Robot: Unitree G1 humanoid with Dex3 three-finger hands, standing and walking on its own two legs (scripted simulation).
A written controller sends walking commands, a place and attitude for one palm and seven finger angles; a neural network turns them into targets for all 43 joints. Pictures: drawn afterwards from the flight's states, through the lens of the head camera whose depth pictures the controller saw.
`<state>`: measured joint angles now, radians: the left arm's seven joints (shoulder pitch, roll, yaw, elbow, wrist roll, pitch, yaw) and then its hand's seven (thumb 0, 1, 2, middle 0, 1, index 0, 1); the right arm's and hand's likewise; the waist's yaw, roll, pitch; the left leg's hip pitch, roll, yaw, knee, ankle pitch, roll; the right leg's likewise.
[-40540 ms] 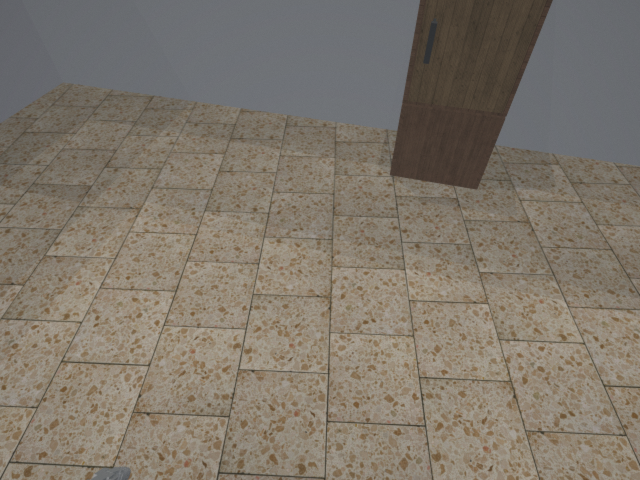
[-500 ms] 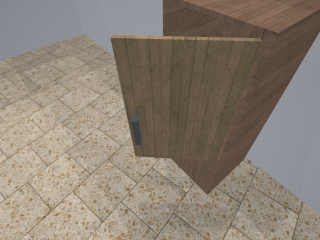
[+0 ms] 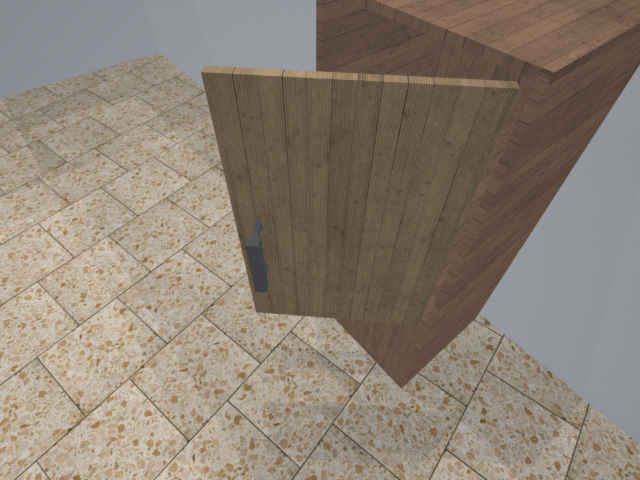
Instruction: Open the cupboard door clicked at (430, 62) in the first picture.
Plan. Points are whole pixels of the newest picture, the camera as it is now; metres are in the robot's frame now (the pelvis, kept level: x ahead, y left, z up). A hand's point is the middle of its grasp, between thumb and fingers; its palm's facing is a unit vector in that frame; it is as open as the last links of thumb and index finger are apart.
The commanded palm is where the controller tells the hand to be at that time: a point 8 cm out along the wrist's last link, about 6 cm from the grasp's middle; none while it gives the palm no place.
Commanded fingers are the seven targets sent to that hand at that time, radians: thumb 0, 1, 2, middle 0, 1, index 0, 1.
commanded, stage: come to a stop and stand still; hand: left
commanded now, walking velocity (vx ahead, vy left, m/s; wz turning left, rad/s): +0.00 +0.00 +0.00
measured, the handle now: (259, 257) +0.50 +0.14 -0.09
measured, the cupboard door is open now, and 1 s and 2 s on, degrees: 46 46 46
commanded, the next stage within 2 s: look again from close up in 0.18 s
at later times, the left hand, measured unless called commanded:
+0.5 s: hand out of the picture +0.02 +0.17 -0.17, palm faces +0.01 -0.98 -0.22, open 7.3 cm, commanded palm none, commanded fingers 0.00 0.90 0.90 -0.20 -0.30 -0.20 -0.30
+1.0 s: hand out of the picture +0.09 +0.17 -0.11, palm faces +0.22 -0.96 -0.19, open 7.4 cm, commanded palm +0.10 +0.22 -0.08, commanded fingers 0.00 0.76 0.84 -0.21 -0.39 -0.21 -0.39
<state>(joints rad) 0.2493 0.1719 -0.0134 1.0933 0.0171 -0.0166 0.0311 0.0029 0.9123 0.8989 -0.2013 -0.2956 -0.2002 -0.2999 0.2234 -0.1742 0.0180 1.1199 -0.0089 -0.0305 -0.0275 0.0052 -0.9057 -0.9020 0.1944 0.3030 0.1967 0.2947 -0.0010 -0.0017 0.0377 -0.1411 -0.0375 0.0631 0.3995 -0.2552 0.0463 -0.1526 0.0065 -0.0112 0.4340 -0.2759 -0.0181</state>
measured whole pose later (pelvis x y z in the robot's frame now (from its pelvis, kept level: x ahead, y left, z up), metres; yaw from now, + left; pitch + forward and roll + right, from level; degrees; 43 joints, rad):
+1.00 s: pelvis -0.01 -0.02 +0.00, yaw +2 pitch +0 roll +1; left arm 0.43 0.17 0.03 0.49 -0.11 -0.02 0.05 0.01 0.90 0.89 -0.20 -0.30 -0.20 -0.31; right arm 0.31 -0.20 0.02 0.95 0.03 -0.15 -0.06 0.01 -0.90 -0.90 0.20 0.30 0.20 0.29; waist 0.01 0.01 0.02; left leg -0.18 -0.02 0.04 0.44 -0.25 0.02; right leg -0.19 0.02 -0.04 0.48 -0.29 -0.05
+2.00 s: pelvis -0.06 +0.01 -0.11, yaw +1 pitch +18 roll -4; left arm 0.21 0.32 0.29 0.21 -0.32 -0.42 -0.42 0.00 -0.18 0.44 -0.28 -0.99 -0.28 -1.00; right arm 0.23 -0.28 0.00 0.55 0.03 -0.22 -0.06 0.01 -0.90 -0.90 0.20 0.30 0.20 0.30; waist -0.02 0.02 -0.15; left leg -1.05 -0.01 0.00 1.26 -0.53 0.06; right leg -1.00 0.02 -0.09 1.20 -0.52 -0.02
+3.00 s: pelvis -0.06 -0.01 -0.12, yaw +1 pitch +20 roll -3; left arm 0.03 0.41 0.43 0.40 -0.38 -0.39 -0.57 -0.01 -0.49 0.30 -0.30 -1.20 -0.30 -1.20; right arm 0.24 -0.28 0.03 0.54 0.04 -0.19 -0.05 0.01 -0.90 -0.90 0.20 0.30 0.20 0.30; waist -0.02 0.03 -0.15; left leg -1.09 0.01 -0.01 1.27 -0.54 0.04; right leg -1.04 0.03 -0.10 1.22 -0.53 -0.05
